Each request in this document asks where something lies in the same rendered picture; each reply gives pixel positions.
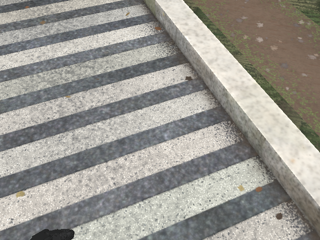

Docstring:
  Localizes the left robot hand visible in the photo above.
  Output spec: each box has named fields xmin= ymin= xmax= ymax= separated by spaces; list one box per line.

xmin=30 ymin=229 xmax=75 ymax=240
